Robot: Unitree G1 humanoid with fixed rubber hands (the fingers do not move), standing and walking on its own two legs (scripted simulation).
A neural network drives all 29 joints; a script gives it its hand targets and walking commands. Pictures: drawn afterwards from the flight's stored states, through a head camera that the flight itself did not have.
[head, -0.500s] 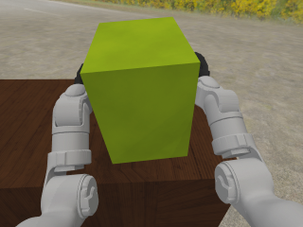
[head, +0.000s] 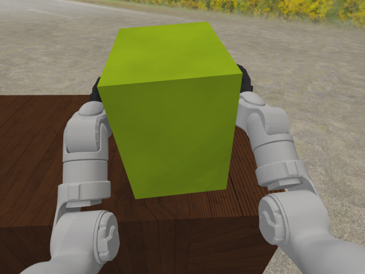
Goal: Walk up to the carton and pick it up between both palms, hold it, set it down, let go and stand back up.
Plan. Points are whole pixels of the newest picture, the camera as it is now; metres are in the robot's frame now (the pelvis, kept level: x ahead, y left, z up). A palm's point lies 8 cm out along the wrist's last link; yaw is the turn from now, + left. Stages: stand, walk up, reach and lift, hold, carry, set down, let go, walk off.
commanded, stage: hold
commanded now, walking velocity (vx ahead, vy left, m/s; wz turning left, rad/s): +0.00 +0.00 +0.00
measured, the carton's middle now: (172, 108) +0.39 +0.03 +0.24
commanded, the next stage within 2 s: none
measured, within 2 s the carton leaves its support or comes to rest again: neither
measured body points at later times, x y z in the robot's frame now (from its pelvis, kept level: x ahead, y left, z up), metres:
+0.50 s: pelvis +0.00 +0.00 +0.00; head -0.08 +0.02 +0.44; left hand +0.36 +0.18 +0.25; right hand +0.39 -0.11 +0.26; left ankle +0.05 +0.15 -0.74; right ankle +0.01 -0.09 -0.74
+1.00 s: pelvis +0.00 +0.00 +0.00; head -0.08 +0.02 +0.44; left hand +0.37 +0.18 +0.25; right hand +0.39 -0.12 +0.26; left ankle +0.05 +0.15 -0.74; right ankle +0.01 -0.09 -0.74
